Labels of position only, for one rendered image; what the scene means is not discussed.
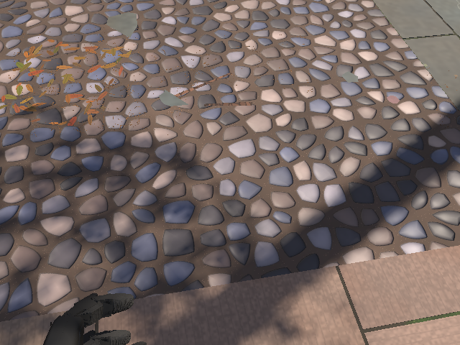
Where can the robot left hand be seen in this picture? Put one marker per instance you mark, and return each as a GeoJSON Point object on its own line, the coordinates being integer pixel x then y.
{"type": "Point", "coordinates": [68, 329]}

